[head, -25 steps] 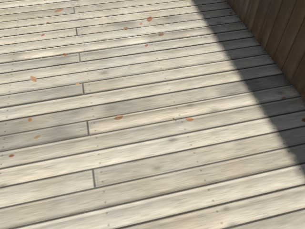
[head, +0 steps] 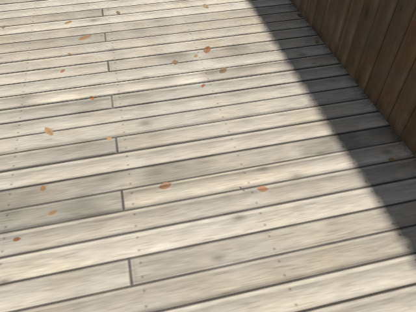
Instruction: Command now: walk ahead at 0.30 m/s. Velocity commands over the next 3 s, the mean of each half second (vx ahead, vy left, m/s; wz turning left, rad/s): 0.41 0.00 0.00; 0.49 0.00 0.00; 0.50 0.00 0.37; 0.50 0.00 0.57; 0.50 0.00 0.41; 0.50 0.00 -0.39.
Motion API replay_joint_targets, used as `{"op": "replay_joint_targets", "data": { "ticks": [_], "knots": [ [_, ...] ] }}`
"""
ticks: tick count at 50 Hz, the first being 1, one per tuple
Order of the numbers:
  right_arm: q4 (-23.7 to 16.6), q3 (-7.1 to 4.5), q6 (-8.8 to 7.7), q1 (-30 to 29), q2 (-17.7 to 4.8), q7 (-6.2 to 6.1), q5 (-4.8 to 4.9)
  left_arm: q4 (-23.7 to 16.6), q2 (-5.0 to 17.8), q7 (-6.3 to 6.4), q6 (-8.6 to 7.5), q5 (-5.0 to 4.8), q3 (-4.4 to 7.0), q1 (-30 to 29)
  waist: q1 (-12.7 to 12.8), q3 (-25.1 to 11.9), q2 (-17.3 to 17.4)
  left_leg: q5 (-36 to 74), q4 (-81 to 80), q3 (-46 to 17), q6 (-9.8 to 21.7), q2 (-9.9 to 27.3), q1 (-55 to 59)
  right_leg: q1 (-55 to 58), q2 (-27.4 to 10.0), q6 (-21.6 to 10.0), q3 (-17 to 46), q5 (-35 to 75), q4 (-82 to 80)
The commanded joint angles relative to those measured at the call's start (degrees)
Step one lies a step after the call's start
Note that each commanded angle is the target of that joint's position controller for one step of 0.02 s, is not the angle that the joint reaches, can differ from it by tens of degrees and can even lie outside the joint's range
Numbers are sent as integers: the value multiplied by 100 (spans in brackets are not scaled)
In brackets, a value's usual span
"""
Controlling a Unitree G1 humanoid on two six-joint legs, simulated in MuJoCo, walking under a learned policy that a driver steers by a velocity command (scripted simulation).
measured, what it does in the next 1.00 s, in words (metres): walks ahead: left foot, then right foot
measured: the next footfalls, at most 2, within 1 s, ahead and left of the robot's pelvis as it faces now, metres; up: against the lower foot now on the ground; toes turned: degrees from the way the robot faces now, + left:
left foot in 0.14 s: +0.10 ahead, +0.11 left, +0.00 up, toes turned +2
right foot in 0.62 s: +0.44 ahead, -0.06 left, +0.00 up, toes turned -5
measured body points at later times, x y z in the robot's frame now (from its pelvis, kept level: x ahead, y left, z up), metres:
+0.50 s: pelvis +0.19 +0.04 +0.00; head +0.21 +0.04 +0.45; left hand +0.37 +0.25 -0.12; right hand +0.07 -0.17 -0.13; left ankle +0.06 +0.11 -0.74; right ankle +0.34 -0.08 -0.69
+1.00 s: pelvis +0.46 -0.01 +0.01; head +0.49 -0.01 +0.46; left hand +0.38 +0.22 -0.13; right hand +0.60 -0.23 -0.13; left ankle +0.62 +0.14 -0.67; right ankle +0.40 -0.05 -0.74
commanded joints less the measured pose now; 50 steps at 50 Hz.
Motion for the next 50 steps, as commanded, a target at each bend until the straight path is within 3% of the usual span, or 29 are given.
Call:
{"op": "replay_joint_targets", "data": {
  "ticks": [1, 4, 5, 6, 7, 8, 9, 10, 12, 14, 17, 21, 25, 28, 30, 31, 32, 33, 34, 35, 36, 38, 40, 42, 46, 50],
  "knots": [
    [-592, -135, -253, -613, -394, 129, 45, -83, 829, -13, -159, -7, 173, 234, 20, 731, -706, 138, 22, -207, 25, 342, -1394, 116, -1678, -1128, 2175, -1121, -2052],
    [-361, -153, -249, 38, -183, 163, 88, -157, 827, -24, -203, -107, 189, -226, -435, 519, -679, 1085, -1342, 282, -23, -10, 550, -941, -1098, -768, 1063, -630, -1641],
    [-156, -191, -227, 477, -197, 146, 93, -153, 819, -27, -196, -112, 197, -226, -576, 454, -514, 1293, -1627, 444, -81, -218, 1325, -1412, -927, -703, 868, -833, -1299],
    [26, -251, -222, 989, -316, 111, 68, -175, 747, -26, -213, -76, 176, -217, -761, 339, -236, 1077, -1801, 293, -96, -196, 2094, -1937, -749, -612, 699, -1017, -745],
    [158, -337, -266, 1649, -654, 43, -28, -297, 463, -61, -255, -39, 89, -378, -1070, 215, 785, -5, -2661, -1112, 21, 821, 2639, -2543, -292, -414, 106, -849, 864],
    [192, -440, -268, 2152, -1236, 16, -10, -578, 167, -113, -277, -68, 20, -462, -1097, 75, 1926, -2030, -3972, -3749, 531, 2205, 2682, -3413, 266, -280, -359, -1217, 2547],
    [143, -388, -194, 1645, -1099, -13, -15, -667, 552, -172, -250, 73, 115, -538, -724, 545, 1344, -2569, -4194, -4219, 840, 2413, 1840, -3535, -77, -414, 103, -1128, 3420],
    [-102, -323, -220, 945, -911, 11, 15, -701, 563, -239, -264, 77, 118, -703, -424, 904, 649, -2023, -4115, -3678, 787, 2213, 1346, -3561, -338, -460, 237, -473, 3613],
    [-236, -248, -345, 510, -718, 23, 54, -560, 383, -301, -316, 26, 89, -512, -121, 723, 245, -132, -4101, -2497, 563, 1687, 1148, -3065, -532, -359, 245, 349, 3344],
    [-82, -167, -435, 758, -521, -12, 50, -494, 398, -328, -266, 59, 105, -460, -80, 505, 259, 1367, -3984, -1726, 461, 1380, 1394, -2944, -498, -243, 57, 703, 3211],
    [163, -104, -473, 1276, -466, -39, 63, -676, 350, -331, -182, 34, 103, -979, -143, 493, 368, 2762, -3843, -1225, 486, 1294, 1708, -3319, -453, -119, -136, 949, 2957],
    [253, -39, -485, 1455, -438, -58, 46, -1109, 246, -346, -161, 4, 28, -2106, -308, 684, 403, 3629, -3848, -857, 541, 1204, 1593, -3342, -349, 4, -367, 1373, 1866],
    [346, -47, -507, 1533, -541, -86, 37, -1358, 280, -343, -171, -56, -13, -2664, -374, 746, 514, 4195, -3802, -645, 542, 1253, 1639, -2723, -186, -146, -550, 1605, 867],
    [385, -74, -507, 1348, -651, -106, 25, -1371, 426, -275, -214, -55, 47, -2415, -138, 581, 485, 5654, -3249, -477, 457, 1373, 1951, -2035, 10, -446, -611, 1303, 501],
    [403, -121, -470, 1204, -801, -119, 21, -1002, 622, -186, -289, -58, 172, -1208, 362, -79, 455, 6890, -1792, -295, 311, 1267, 2033, -708, 350, -667, -695, 1088, 196],
    [377, -121, -449, 1144, -811, -108, 42, -695, 794, -130, -338, -3, 269, -271, 721, -562, 350, 6272, -614, -168, 222, 1076, 1440, 549, 205, -806, -525, 1153, -26],
    [215, -63, -436, 1235, -569, -83, 64, -548, 1293, -83, -371, 144, 404, 666, 933, -1280, -250, 3983, 1224, 37, 158, 735, 283, 1878, -1210, -1072, 1081, 170, -120],
    [206, -13, -410, 1885, -28, -18, 242, -590, 1558, -142, -331, 168, 446, 603, 472, -1722, -1276, -255, 3184, -114, -16, -341, -1584, 2803, -2545, -1859, 4019, -377, -1074],
    [145, -139, -389, 1352, -543, -25, 123, -623, 1318, -186, -293, -56, 415, 51, 364, -1123, -522, 304, 3427, -672, 95, 14, -2058, 2139, -2233, -1694, 3948, -938, -1509],
    [-54, -170, -413, 758, -614, 0, 85, -728, 935, -203, -322, -116, 303, -525, 179, -357, -288, 944, 3129, -611, 115, 282, -2123, 1263, -2049, -1482, 2970, -651, -1636],
    [-97, -167, -429, 509, -527, 8, 63, -721, 655, -224, -385, -92, 228, -736, 39, -30, -22, 1252, 2823, -584, 101, 452, -1870, 605, -1793, -1333, 2356, 211, -1791],
    [-62, -157, -296, 607, -317, 66, -62, -550, 322, -168, -467, -77, 109, -619, -268, 51, -108, 1365, 2354, -565, -2, 642, -1319, -47, -1369, -1058, 1502, 1115, -1924],
    [-106, -161, -189, 549, -221, 119, -79, -391, 391, -131, -550, -81, 89, -250, -347, 81, -174, 1401, 2107, -449, -98, 652, -1298, -137, -1254, -1044, 1141, 1833, -1972],
    [-262, -170, -109, 122, -260, 148, -83, -311, 557, -117, -576, -93, 99, -6, -344, 239, -212, 1682, 1787, -325, -187, 724, -1670, -128, -1159, -1009, 865, 1979, -2100],
    [-635, -161, -73, -989, -370, 181, -24, -218, 557, -115, -549, -102, 39, 505, -99, 468, -257, 2477, 789, -102, -349, 765, -2311, 209, -1005, -851, 571, 2576, -2205],
    [-855, -80, -98, -1752, -271, 193, 50, -122, 570, -77, -552, -91, -5, 908, 109, 494, -366, 2946, -364, 135, -340, 556, -2193, 671, -953, -711, 278, 3171, -2131]
  ]
}}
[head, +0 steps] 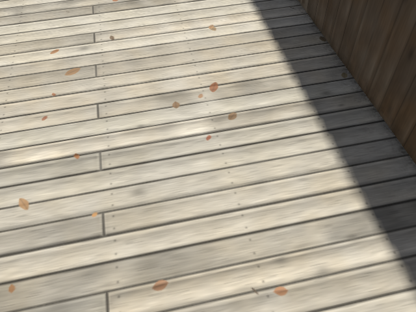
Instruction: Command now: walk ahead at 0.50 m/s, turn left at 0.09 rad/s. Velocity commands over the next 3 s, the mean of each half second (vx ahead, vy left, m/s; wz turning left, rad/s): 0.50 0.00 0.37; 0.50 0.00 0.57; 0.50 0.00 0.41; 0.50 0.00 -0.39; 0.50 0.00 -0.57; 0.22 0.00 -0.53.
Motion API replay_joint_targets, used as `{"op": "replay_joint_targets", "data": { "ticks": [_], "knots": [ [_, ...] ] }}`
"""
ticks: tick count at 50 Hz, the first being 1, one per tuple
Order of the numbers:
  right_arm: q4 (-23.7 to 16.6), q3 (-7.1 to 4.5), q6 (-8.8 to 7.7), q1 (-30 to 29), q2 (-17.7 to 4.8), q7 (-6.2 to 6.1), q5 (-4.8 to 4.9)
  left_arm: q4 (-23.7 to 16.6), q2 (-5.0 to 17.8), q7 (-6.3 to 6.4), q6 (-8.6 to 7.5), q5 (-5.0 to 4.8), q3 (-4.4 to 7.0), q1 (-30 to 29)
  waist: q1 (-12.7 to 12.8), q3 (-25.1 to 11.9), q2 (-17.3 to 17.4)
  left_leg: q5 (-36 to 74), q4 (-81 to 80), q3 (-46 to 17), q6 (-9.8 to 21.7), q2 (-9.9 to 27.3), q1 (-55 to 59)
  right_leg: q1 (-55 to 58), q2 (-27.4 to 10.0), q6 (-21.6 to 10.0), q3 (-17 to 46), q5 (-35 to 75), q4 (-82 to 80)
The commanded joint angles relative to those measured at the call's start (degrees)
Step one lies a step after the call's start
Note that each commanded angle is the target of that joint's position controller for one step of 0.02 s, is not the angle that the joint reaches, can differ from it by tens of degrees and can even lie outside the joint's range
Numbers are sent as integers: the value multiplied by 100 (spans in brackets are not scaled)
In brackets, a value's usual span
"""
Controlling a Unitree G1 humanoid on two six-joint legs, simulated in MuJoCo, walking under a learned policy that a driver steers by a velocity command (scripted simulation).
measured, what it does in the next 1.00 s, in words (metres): walks ahead, turning left: left foot, then right foot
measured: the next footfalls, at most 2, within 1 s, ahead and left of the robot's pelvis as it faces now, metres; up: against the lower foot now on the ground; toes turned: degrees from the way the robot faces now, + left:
left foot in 0.20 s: +0.28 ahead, +0.10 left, +0.00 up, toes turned +8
right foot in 0.76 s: +0.63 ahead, +0.02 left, +0.00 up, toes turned +25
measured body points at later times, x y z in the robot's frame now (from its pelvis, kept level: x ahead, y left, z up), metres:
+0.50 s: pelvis +0.27 +0.06 +0.00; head +0.30 +0.08 +0.45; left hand +0.38 +0.33 -0.12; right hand +0.30 -0.20 -0.14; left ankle +0.24 +0.09 -0.75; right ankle +0.42 -0.10 -0.67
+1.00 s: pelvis +0.55 +0.08 +0.00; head +0.58 +0.08 +0.45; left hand +0.47 +0.35 -0.12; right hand +0.77 -0.11 -0.13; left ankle +0.49 +0.20 -0.66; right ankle +0.59 +0.00 -0.75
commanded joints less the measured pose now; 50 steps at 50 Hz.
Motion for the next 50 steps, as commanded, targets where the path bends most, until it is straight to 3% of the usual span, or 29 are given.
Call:
{"op": "replay_joint_targets", "data": {
  "ticks": [1, 4, 6, 8, 9, 10, 11, 12, 13, 14, 15, 16, 18, 21, 24, 27, 32, 35, 37, 38, 39, 40, 41, 42, 43, 44, 46, 50],
  "knots": [
    [-391, 40, -53, -581, -132, 11, 52, -132, 689, 55, -72, 16, 79, 387, 15, 377, -547, 340, -674, 319, 39, -240, -9, -94, -1551, -292, 632, 2627, -396],
    [-524, 51, -85, -936, -166, 15, 54, -18, 675, 122, -57, 89, 72, 602, 92, 479, -538, 85, -1064, 372, 242, -388, -46, 494, -1761, -310, 398, 3023, -245],
    [-541, 28, -121, -851, -201, 8, 41, -1, 724, 176, -51, 113, 84, 494, -50, 435, -557, -309, -1299, 452, 453, -563, 280, 732, -1864, -268, 166, 3971, 121],
    [-385, -47, -156, -281, -310, -45, 13, -19, 866, 219, -39, 119, 119, 321, -334, 71, -668, -812, -1390, 670, 711, -925, 1091, 842, -1914, -194, -45, 5612, 1037],
    [-179, -117, -187, 359, -409, -73, 7, -44, 955, 220, -6, 122, 145, 242, -586, -267, -674, -916, -1577, 733, 851, -1119, 1725, 817, -1893, -163, -132, 5937, 1894],
    [93, -213, -225, 1208, -564, -102, -50, -113, 1033, 215, 21, 77, 163, 105, -982, -666, -606, -690, -1954, 537, 1042, -1081, 2855, 259, -1803, -65, -270, 5382, 3040],
    [263, -374, -231, 2119, -1050, -147, -163, -355, 947, 193, 2, 34, 129, -38, -1317, -1256, -159, -1015, -2008, -909, 1425, 49, 4242, -1028, -1578, 48, -417, 3415, 4831],
    [224, -489, -131, 2129, -1403, -141, -54, -561, 615, 55, -56, -127, 127, 268, -923, -1747, 1332, -1044, -2849, -4235, 2443, 1497, 5649, -3368, -117, 359, -199, -1491, 7092],
    [187, -458, -84, 1670, -1295, -85, 85, -720, 964, 38, -92, 9, 189, -296, -797, -1300, 261, -1065, -3098, -4047, 2308, 1284, 5374, -4160, -497, 234, 747, -1260, 7258],
    [90, -401, -87, 1254, -1074, -94, 98, -941, 959, 7, -166, -15, 189, -829, -691, -686, 16, -768, -3208, -3275, 2113, 1169, 4662, -4291, -765, 230, 805, -745, 6957],
    [104, -325, -109, 1062, -753, -94, 71, -969, 910, 12, -193, -16, 193, -923, -439, -245, -457, -57, -3361, -2776, 1858, 944, 3886, -4006, -952, 270, 784, -477, 6443],
    [107, -272, -150, 1000, -612, -128, 81, -1052, 857, 19, -116, 64, 205, -1022, -258, -114, -527, 381, -3400, -2395, 1665, 668, 3390, -3698, -1084, 356, 828, -443, 6042],
    [123, -234, -243, 1062, -601, -167, 119, -1098, 690, -6, 109, 194, 181, -890, -57, -161, -334, 842, -3463, -1956, 1510, 346, 2941, -3278, -1122, 535, 772, -474, 5564],
    [143, -284, -292, 1392, -891, -185, 145, -1358, 684, -45, 280, 211, 175, -1351, -95, -51, -130, 934, -3608, -1729, 1441, 103, 2669, -3459, -1122, 757, 583, -118, 4900],
    [138, -274, -251, 1800, -879, -172, 145, -1731, 779, -65, 323, 173, 177, -2258, -389, 99, 42, 942, -3670, -1788, 1186, -20, 2834, -3877, -1101, 889, 504, 618, 4059],
    [120, -279, -219, 2169, -910, -181, 132, -1975, 806, -97, 334, 150, 153, -2814, -627, 17, 149, 1200, -3498, -1886, 995, -52, 3329, -4088, -989, 884, 541, 1098, 3516],
    [47, -294, -178, 2526, -989, -248, 47, -2403, 848, -134, 269, 99, 73, -3630, -877, 77, 265, 1689, -3093, -2188, 1072, 50, 4068, -4222, -739, 793, 563, 975, 2711],
    [-94, -345, -179, 2284, -1143, -314, 24, -2495, 994, -126, 176, 55, 80, -3402, -640, 36, 370, 2074, -2747, -2355, 904, 125, 4003, -3374, -606, 625, 654, 736, 2050],
    [-230, -382, -219, 1896, -1283, -263, 42, -2177, 1249, -33, 97, 31, 187, -2242, -106, -467, 280, 3014, -1752, -2213, 629, -151, 3523, -1572, -326, 414, 541, 493, 1602],
    [-292, -376, -270, 1778, -1241, -195, 101, -2000, 1463, 47, 19, 90, 268, -1402, 306, -985, -2, 2548, -629, -1980, 499, -493, 2968, -275, -705, 225, 833, 598, 1407],
    [-525, -265, -315, 1889, -800, -170, 163, -1979, 1917, 156, 12, 235, 363, -461, 527, -1944, -725, 288, 967, -1497, 434, -833, 2169, 1070, -2223, -12, 2269, -358, 1409],
    [-634, -231, -256, 2667, -556, -192, 334, -2020, 2225, 128, 101, 287, 442, -775, -53, -2303, -2088, -3182, 2203, -954, 305, -1550, 587, 1796, -3303, -692, 4850, -637, 640],
    [-442, -272, -142, 2459, -1010, -249, 98, -2108, 1621, 93, 174, 188, 376, -1184, -182, -1473, -991, -2632, 2651, -918, 344, -931, 119, 979, -3075, -627, 4689, -1453, 540],
    [-484, -281, -112, 1979, -1002, -183, 29, -2165, 1147, 75, 175, 129, 258, -1533, -182, -719, -400, -2040, 2486, -828, 303, -745, 176, 136, -2741, -484, 3665, -1239, 398],
    [-548, -265, -93, 1750, -882, -132, 22, -2120, 991, 52, 157, 150, 208, -1638, -242, -388, -258, -1768, 2282, -763, 250, -587, 302, -378, -2466, -371, 2896, -494, 243],
    [-590, -266, -40, 1632, -833, -76, -42, -2037, 975, 63, 124, 140, 194, -1534, -275, -257, -466, -1686, 2120, -716, 209, -455, 406, -656, -2269, -284, 2351, 31, 142],
    [-661, -247, 86, 1607, -750, 21, -71, -1874, 993, 37, 16, 78, 199, -1315, -362, -243, -744, -1581, 2048, -604, 161, -389, 531, -885, -2094, -214, 1706, 859, 10],
    [-994, -198, 170, 909, -672, 146, -81, -1712, 1070, 1, -99, 18, 241, -985, -334, -162, -673, -985, 1845, -514, 92, -242, -162, -669, -2114, -288, 932, 1635, -205]
  ]
}}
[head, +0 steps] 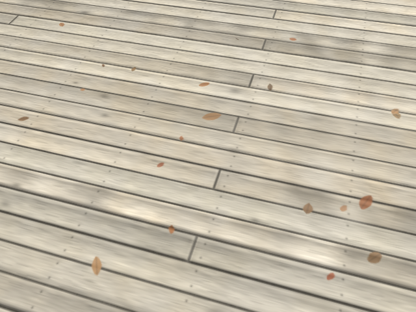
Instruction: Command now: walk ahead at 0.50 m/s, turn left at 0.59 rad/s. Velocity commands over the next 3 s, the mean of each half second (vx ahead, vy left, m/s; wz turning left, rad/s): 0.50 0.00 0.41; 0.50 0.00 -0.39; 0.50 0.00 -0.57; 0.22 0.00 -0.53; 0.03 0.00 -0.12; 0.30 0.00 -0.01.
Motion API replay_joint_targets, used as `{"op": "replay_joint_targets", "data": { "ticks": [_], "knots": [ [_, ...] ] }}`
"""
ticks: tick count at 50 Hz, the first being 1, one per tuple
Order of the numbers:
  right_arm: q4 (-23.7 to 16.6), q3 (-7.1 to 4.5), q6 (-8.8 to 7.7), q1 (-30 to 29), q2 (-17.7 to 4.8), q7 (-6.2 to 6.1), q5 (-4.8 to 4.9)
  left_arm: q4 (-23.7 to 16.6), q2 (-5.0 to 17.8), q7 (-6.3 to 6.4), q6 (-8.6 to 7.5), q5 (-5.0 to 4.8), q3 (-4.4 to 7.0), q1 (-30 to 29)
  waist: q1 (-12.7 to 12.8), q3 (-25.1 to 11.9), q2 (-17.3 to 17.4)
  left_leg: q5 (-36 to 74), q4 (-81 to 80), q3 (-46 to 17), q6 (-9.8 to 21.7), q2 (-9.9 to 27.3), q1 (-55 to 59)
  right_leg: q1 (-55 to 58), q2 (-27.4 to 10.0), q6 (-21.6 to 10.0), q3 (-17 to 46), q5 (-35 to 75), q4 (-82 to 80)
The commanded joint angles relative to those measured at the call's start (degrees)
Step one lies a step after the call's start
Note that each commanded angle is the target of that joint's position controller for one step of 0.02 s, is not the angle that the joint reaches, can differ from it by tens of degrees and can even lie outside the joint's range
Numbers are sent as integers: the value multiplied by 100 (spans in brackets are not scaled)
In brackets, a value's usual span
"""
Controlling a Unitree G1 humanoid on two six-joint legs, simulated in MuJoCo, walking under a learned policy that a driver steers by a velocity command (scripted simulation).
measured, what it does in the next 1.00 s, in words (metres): walks ahead: left foot, then right foot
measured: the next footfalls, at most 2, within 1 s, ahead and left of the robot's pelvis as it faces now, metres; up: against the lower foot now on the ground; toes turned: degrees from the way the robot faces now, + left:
left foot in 0.32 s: +0.29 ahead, +0.13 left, +0.00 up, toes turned +15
right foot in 0.88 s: +0.59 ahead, +0.03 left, +0.00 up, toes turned -5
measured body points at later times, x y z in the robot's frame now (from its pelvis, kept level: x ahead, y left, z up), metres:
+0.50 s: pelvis +0.25 +0.08 +0.00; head +0.27 +0.09 +0.45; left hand +0.25 +0.34 -0.14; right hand +0.40 -0.16 -0.12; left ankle +0.25 +0.12 -0.74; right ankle +0.25 -0.08 -0.66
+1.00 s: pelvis +0.52 +0.07 -0.02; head +0.54 +0.07 +0.43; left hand +0.64 +0.33 -0.14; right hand +0.56 -0.19 -0.15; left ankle +0.39 +0.19 -0.64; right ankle +0.55 +0.03 -0.74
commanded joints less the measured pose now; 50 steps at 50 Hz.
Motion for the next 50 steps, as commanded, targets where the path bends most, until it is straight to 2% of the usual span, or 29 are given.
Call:
{"op": "replay_joint_targets", "data": {
  "ticks": [1, 6, 9, 11, 13, 14, 15, 16, 17, 18, 19, 20, 21, 22, 23, 25, 30, 36, 39, 41, 42, 43, 44, 45, 46, 47, 48, 49, 50],
  "knots": [
    [-433, 39, 21, -92, -37, 110, -20, -207, 515, -13, -133, -26, 106, 175, -64, -73, -787, 556, -83, -105, -74, 292, -782, 435, -1619, -619, 928, 1595, -1070],
    [-798, 177, -34, -1084, 121, 219, 17, -53, 612, -11, -98, -15, 123, 453, 134, 149, -776, 1517, -1706, 341, -67, 265, -551, 512, -1436, -463, 85, 1942, -1079],
    [-1014, 217, -42, -1581, 107, 264, -7, 69, 761, 36, -50, -13, 158, 731, 275, 278, -769, 1315, -2416, 643, 80, 226, -389, 923, -1611, -420, -130, 2180, -988],
    [-1103, 208, -37, -1706, 53, 249, -41, 157, 842, 72, 28, -1, 173, 878, 291, 276, -778, 847, -2737, 824, 235, 84, -231, 1293, -1700, -374, -298, 2836, -684],
    [-1075, 163, -31, -1472, -34, 194, -76, 222, 1012, 112, 118, 10, 202, 930, 143, 35, -913, 199, -2944, 1058, 453, -286, 360, 1534, -1738, -306, -537, 4579, 117],
    [-967, 110, -52, -1044, -124, 160, -88, 237, 1098, 125, 174, 13, 216, 940, -45, -246, -943, -28, -3083, 1100, 594, -513, 870, 1580, -1741, -293, -617, 5191, 870],
    [-699, 41, -112, -221, -211, 105, -150, 248, 1065, 123, 218, -23, 181, 983, -388, -710, -788, 180, -3560, 976, 763, -679, 2062, 1125, -1686, -231, -699, 4925, 1949],
    [-414, -84, -157, 761, -530, 5, -226, 120, 852, 92, 214, -30, 95, 983, -793, -1350, -297, -136, -3820, -82, 1032, 69, 3707, -94, -1541, -106, -710, 3187, 3447],
    [-440, -164, -167, 782, -1060, -87, -160, -244, 60, -66, 185, -97, -101, 1312, -395, -1961, 1077, 97, -4127, -3072, 1737, 2097, 5600, -2634, -568, 210, -552, -2230, 5398],
    [-487, -193, -97, 1194, -1056, -182, 1, -279, 743, -24, 200, -58, 78, 661, -824, -2091, 148, 540, -4657, -3656, 1797, 2296, 5301, -3034, -342, 179, 433, -1962, 6050],
    [-348, -143, -114, 784, -868, -241, 44, -401, 711, -31, 164, -145, 76, 189, -642, -1216, -47, 1337, -4679, -2440, 1585, 2017, 4631, -3266, -617, 92, 688, -1274, 5932],
    [-291, -53, -181, 508, -558, -241, 67, -329, 585, -49, 121, -171, 26, 238, -384, -708, -186, 1994, -4834, -1739, 1334, 1748, 3745, -2918, -744, 54, 771, -961, 5405],
    [-262, 15, -252, 273, -359, -234, 63, -185, 549, -70, 175, -112, 35, 386, -137, -446, -278, 2229, -5006, -1189, 1044, 1464, 3188, -2534, -849, 55, 847, -836, 4987],
    [-244, 77, -312, 88, -197, -235, 85, -41, 513, -98, 288, -18, 36, 687, 75, -342, -143, 2262, -5194, -780, 875, 1270, 2756, -2144, -846, 93, 892, -751, 4785],
    [-211, 110, -379, 89, -117, -226, 89, 62, 468, -135, 377, 24, 49, 842, 131, -322, -63, 2306, -5336, -558, 789, 1197, 2538, -1929, -793, 108, 912, -664, 4696],
    [-78, 93, -484, 229, -198, -218, 115, 89, 390, -206, 458, 13, 80, 795, 195, -183, -52, 2429, -5545, -225, 685, 1094, 2499, -2099, -711, 113, 941, -354, 4568],
    [154, 112, -555, 597, -183, -237, 115, -107, 328, -239, 484, -10, 109, -110, 1, 234, -2, 2381, -5839, 422, 372, 968, 2813, -3013, -635, 151, 982, 711, 3806],
    [447, 170, -548, 1048, -166, -355, 110, -445, 139, -318, 431, 56, -25, -1111, -264, 436, -7, 3431, -5667, 1031, 255, 1063, 3532, -3059, -496, 23, 318, 1179, 2335],
    [590, 175, -492, 1203, -279, -421, 78, -598, 125, -342, 413, 62, -59, -1303, -246, 372, 46, 4897, -5137, 1306, 165, 1174, 3995, -2700, -215, -244, -76, 714, 1783],
    [612, 142, -449, 1117, -479, -482, 65, -541, 235, -303, 433, 70, -14, -948, -30, 66, 258, 6592, -4364, 1449, 100, 1258, 4205, -2111, 137, -502, -311, 113, 1735],
    [592, 112, -408, 1012, -589, -505, 46, -442, 331, -276, 429, 79, 32, -528, 182, -171, 345, 7062, -3705, 1491, 109, 1310, 4177, -1647, 297, -654, -330, -205, 1699],
    [541, 85, -363, 915, -674, -500, 29, -285, 491, -246, 399, 93, 114, 48, 447, -508, 340, 6865, -2769, 1480, 161, 1342, 3947, -949, 414, -824, -214, -429, 1507],
    [436, 70, -343, 698, -723, -463, 64, -49, 708, -195, 346, 150, 234, 862, 918, -899, 79, 5659, -1360, 1552, 136, 1187, 3211, 249, 337, -1065, 175, -293, 880],
    [218, 156, -392, 753, -317, -405, 41, 27, 1287, -106, 346, 147, 404, 1242, 888, -1325, -809, 1738, 502, 1553, 40, 656, 1788, 1496, -1058, -1458, 1927, -252, 798],
    [-173, 182, -447, 777, -95, -284, 135, -88, 1674, -111, 396, 52, 500, 936, 480, -1654, -1672, -1632, 2148, 598, -193, -595, -541, 2741, -2117, -2477, 5115, 28, -23],
    [-230, 181, -521, 201, -320, -251, 41, -86, 1441, -95, 432, -97, 478, 744, 622, -1037, -582, -995, 2045, -170, -131, -58, -1180, 2310, -1998, -2256, 4431, -102, -315],
    [-333, 186, -598, 69, -341, -219, 119, -111, 1161, -65, 437, -101, 398, 457, 413, -464, -350, -465, 1579, -109, -144, 151, -1086, 1526, -1866, -2009, 3787, 205, -466],
    [-274, 175, -605, 158, -335, -231, 119, -102, 885, -64, 425, -75, 324, 223, 108, -69, 52, -279, 1045, -56, -201, 328, -760, 827, -1584, -1719, 3251, 850, -583],
    [-270, 185, -505, 213, -295, -236, 24, -130, 785, -42, 382, -107, 286, 72, -61, 29, 66, -251, 692, -60, -309, 432, -419, 368, -1306, -1567, 2817, 1319, -635]
  ]
}}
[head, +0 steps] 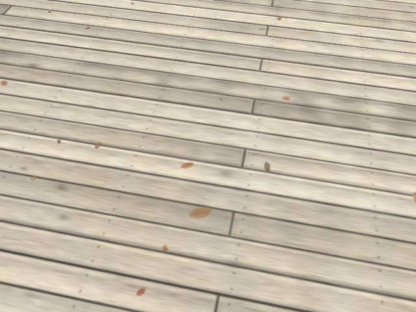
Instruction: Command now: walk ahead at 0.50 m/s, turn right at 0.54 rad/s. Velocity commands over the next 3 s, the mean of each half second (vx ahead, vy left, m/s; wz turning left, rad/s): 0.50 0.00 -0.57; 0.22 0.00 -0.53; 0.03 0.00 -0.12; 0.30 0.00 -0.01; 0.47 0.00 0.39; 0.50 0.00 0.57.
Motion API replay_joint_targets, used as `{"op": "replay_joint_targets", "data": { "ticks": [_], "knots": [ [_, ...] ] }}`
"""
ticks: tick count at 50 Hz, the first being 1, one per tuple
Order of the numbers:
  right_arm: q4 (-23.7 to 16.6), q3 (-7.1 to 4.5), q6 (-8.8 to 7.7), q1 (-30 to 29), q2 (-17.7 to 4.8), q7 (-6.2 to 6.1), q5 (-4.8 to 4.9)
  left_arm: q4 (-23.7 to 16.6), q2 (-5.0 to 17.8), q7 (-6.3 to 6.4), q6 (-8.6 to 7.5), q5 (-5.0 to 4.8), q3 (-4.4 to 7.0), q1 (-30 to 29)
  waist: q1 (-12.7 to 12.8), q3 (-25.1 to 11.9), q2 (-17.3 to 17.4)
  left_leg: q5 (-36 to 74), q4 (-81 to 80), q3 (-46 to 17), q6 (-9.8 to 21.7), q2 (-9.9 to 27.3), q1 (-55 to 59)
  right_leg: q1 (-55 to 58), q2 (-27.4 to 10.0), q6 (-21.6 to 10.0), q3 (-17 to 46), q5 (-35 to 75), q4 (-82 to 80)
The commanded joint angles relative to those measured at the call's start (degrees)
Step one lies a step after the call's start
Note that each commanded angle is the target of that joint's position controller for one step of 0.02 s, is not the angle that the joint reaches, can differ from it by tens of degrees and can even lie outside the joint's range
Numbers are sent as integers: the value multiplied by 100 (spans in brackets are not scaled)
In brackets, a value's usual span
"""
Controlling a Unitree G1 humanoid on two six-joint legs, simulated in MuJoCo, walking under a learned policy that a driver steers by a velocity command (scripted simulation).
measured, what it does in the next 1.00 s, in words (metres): walks ahead, turning right: left foot, then right foot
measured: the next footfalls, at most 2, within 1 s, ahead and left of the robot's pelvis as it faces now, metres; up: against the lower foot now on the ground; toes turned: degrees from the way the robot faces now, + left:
left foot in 0.38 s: +0.41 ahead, +0.11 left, +0.00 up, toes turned -16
right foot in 0.88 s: +0.49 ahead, -0.16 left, +0.00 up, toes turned -32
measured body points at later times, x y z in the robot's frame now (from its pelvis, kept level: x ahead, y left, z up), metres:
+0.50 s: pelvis +0.28 +0.04 +0.00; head +0.31 +0.04 +0.45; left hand +0.40 +0.31 -0.12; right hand +0.37 -0.26 -0.09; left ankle +0.37 +0.12 -0.73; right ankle +0.12 -0.03 -0.64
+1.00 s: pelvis +0.42 -0.04 +0.00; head +0.45 -0.08 +0.45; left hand +0.69 +0.09 -0.09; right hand +0.35 -0.31 -0.14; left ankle +0.44 +0.11 -0.65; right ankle +0.46 -0.14 -0.73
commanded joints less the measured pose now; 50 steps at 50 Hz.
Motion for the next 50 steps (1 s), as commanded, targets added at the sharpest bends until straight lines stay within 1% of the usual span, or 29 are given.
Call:
{"op": "replay_joint_targets", "data": {
  "ticks": [1, 3, 5, 9, 14, 16, 17, 18, 19, 20, 21, 22, 23, 24, 26, 29, 32, 36, 39, 41, 42, 43, 44, 45, 46, 47, 48, 49, 50],
  "knots": [
    [-515, -122, 34, 89, -656, 37, -129, -183, 584, 77, -107, -78, 135, 335, -143, -116, 231, 290, -341, -414, -214, 437, -1377, 965, -1670, -934, 2186, 1783, -1797],
    [-593, -109, 204, 47, -570, 74, -171, -145, 711, 57, -226, -93, 152, 476, -189, -192, 62, 380, -716, -258, -360, 419, -1288, 775, -1437, -899, 1887, 2405, -1812],
    [-775, -93, 255, -341, -538, 98, -154, -120, 842, 59, -257, -88, 185, 670, -94, -136, -87, 768, -1242, -149, -469, 427, -1479, 734, -1285, -796, 1774, 2525, -1861],
    [-1112, -55, 252, -1286, -531, 130, -113, -95, 862, 69, -211, -92, 199, 1105, 298, -96, -347, 1620, -2466, -110, -536, 311, -1800, 1137, -1131, -513, 1849, 2465, -1724],
    [-1419, -2, 155, -2028, -615, 159, -50, -141, 977, 129, -178, -4, 228, 1418, 589, -115, -437, 1821, -3515, -180, -405, 40, -1768, 1818, -1335, -460, 2265, 2772, -1308],
    [-1426, -28, 102, -1824, -755, 146, -33, -240, 1070, 173, -188, 23, 250, 1213, 404, -145, -495, 1612, -3952, -309, -271, -40, -1207, 1804, -1446, -307, 2476, 2875, -1084],
    [-1332, -64, 75, -1455, -856, 122, -20, -313, 1129, 178, -199, 33, 261, 984, 194, -219, -532, 1385, -4162, -308, -178, -138, -587, 1604, -1435, -184, 2500, 3110, -873],
    [-1151, -129, 41, -867, -1000, 72, -16, -364, 1181, 155, -223, 36, 267, 822, -67, -464, -494, 1170, -4293, -241, -79, -302, 241, 1427, -1314, -67, 2485, 3564, -348],
    [-960, -202, -33, -86, -1161, 4, -52, -373, 1126, 100, -261, -11, 245, 730, -489, -877, -178, 1299, -4662, -332, 77, -145, 1351, 1095, -953, 76, 2213, 3443, 725],
    [-935, -299, -70, 824, -1574, -105, -190, -547, 667, 50, -312, -76, 108, 808, -772, -1765, 465, 30, -4854, -1634, 355, 1165, 2675, 405, -585, 204, 1779, 1876, 2335],
    [-986, -408, 12, 645, -2033, -112, -245, -739, 284, 50, -287, -198, 30, 1493, -250, -2150, 1891, -354, -5583, -4335, 960, 2465, 3602, -1323, 266, 352, 1165, -1994, 3662],
    [-1032, -358, 82, 292, -1537, -75, -142, -529, 760, 105, -186, 14, 67, 1438, -118, -1568, 1008, -1019, -5651, -4510, 1016, 2339, 3007, -1826, -304, 297, 1179, -1676, 4222],
    [-1098, -241, 95, -55, -1035, -57, -87, -512, 814, 60, -150, 59, 90, 1055, -108, -864, 372, -878, -5724, -3532, 905, 2069, 2253, -1808, -528, 327, 1100, -1105, 4164],
    [-1064, -182, 87, -225, -810, -37, -89, -540, 718, 11, -129, 56, 71, 830, -53, -502, 173, -123, -5856, -2686, 787, 1762, 1742, -1689, -708, 388, 1023, -781, 3931],
    [-923, -158, 21, -149, -746, -50, -55, -561, 621, -98, -8, 137, 60, 759, 44, -296, 601, 924, -6050, -1617, 615, 1362, 1271, -1466, -914, 500, 906, -607, 3693],
    [-785, -183, -139, 17, -798, 0, 44, -673, 504, -137, 121, 121, 46, 610, 163, -279, 577, 3845, -5898, -748, 769, 1415, 1234, -1514, -862, 651, 764, -502, 3638],
    [-723, -212, -97, 14, -861, -13, 62, -894, 375, -171, 157, 115, -2, 157, 155, -286, 667, 4820, -5804, -7, 781, 1333, 1337, -1746, -880, 773, 559, -46, 3009],
    [-715, -236, 18, -77, -915, -42, 71, -1117, 152, -282, 151, 92, -117, -390, 49, -294, 748, 4553, -5623, 735, 627, 1110, 1118, -1037, -860, 718, 174, 852, 1470],
    [-669, -316, 92, 69, -1090, -60, 91, -1235, 262, -287, 155, 146, -81, -557, -40, -360, 744, 4611, -5179, 796, 514, 1280, 1404, -696, -736, 581, -8, 585, 834],
    [-663, -366, 182, 96, -1189, -103, 117, -1271, 381, -259, 129, 193, -22, -422, -9, -456, 729, 4841, -4542, 792, 444, 1375, 1636, -473, -616, 408, -43, 127, 479],
    [-650, -370, 237, 112, -1193, -122, 139, -1188, 410, -222, 71, 240, 12, -89, 127, -645, 563, 4774, -3825, 839, 379, 1293, 1601, -28, -481, 293, -17, 190, 58],
    [-617, -357, 275, 257, -1160, -110, 138, -1026, 519, -140, -20, 307, 65, 408, 363, -983, 81, 4084, -2770, 976, 168, 1027, 1357, 719, -435, 157, 148, 1107, -570],
    [-810, -261, 306, 638, -816, -84, 65, -1069, 1099, -46, -88, 310, 188, 755, 340, -1547, -975, 1045, -1171, 1064, -82, 680, 128, 2010, -1991, -193, 1811, 3682, -325],
    [-987, -203, 428, 895, -614, -79, 65, -1190, 1546, -6, -13, 26, 303, 750, 170, -2114, -1494, -2016, 94, 522, -279, -287, -940, 2508, -3215, -1285, 3666, 5743, -417],
    [-827, -248, 571, 667, -775, -90, -76, -1104, 1154, 16, 35, -199, 216, 913, 297, -2064, -299, -1714, 339, -186, -303, 91, -976, 2360, -2926, -1311, 2894, 6080, -214],
    [-938, -177, 584, 420, -628, -101, 46, -1172, 1044, 115, 101, -141, 191, 506, 308, -1775, -873, -1393, 318, -128, -335, 26, -1228, 1854, -2845, -1378, 2766, 4307, -689],
    [-910, -186, 584, 45, -732, -123, 15, -1166, 662, 156, 152, -73, 71, 123, 192, -1103, -471, -875, -150, -233, -337, 246, -1238, 1227, -2344, -987, 2375, 2986, -1084],
    [-899, -222, 620, -10, -799, -118, -25, -1136, 513, 191, 172, -65, 5, -162, 4, -694, -643, -619, -551, -208, -327, 274, -1008, 681, -1991, -693, 2040, 2555, -1251],
    [-748, -228, 681, 211, -808, -102, -55, -1109, 416, 179, 167, -7, -39, -241, -102, -704, -601, -422, -643, -145, -308, 208, -627, 406, -1823, -571, 1775, 2707, -1310]
  ]
}}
